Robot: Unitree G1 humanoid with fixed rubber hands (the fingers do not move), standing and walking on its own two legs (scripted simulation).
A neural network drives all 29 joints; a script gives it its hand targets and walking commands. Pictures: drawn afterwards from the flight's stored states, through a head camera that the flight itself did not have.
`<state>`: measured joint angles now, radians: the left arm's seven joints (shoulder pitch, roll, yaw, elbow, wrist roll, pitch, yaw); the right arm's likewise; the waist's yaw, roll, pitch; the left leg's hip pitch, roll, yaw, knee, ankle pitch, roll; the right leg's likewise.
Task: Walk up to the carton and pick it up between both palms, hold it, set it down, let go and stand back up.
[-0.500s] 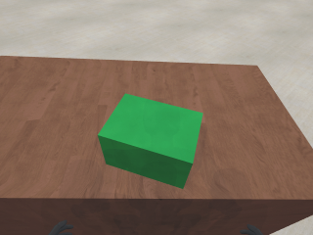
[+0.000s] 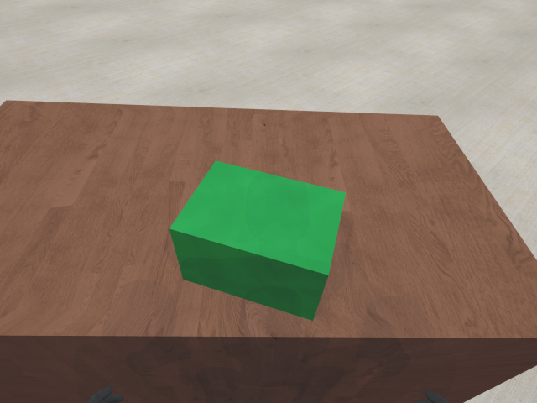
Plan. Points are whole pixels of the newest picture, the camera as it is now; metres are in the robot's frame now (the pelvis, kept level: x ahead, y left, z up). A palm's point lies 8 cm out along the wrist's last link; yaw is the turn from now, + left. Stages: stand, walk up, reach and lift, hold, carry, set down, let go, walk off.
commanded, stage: stand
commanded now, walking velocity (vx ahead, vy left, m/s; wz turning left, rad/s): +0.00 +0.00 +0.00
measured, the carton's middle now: (262, 237) +0.42 +0.01 -0.03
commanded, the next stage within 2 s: none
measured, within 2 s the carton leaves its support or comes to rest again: neither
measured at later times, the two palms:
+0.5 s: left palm out of the picture +0.09 +0.27 -0.11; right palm out of the picture +0.07 -0.27 -0.10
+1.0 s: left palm out of the picture +0.08 +0.27 -0.11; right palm out of the picture +0.06 -0.27 -0.11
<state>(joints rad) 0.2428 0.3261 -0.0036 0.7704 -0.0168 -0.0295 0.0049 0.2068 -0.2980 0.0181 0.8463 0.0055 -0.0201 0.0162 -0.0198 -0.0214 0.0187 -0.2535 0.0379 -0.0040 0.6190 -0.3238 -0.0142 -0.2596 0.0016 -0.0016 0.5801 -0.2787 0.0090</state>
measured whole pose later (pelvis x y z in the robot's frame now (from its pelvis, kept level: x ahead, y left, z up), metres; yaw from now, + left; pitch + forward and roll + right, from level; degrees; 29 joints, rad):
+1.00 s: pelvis -0.02 +0.00 +0.00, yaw +0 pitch -4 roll -1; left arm 0.24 0.33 0.00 0.84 -0.02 -0.03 0.00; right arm 0.21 -0.30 0.02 0.90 0.01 -0.02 0.01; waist -0.02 -0.01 0.04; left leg -0.25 0.04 0.00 0.62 -0.30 -0.02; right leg -0.26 0.00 0.00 0.58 -0.26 0.01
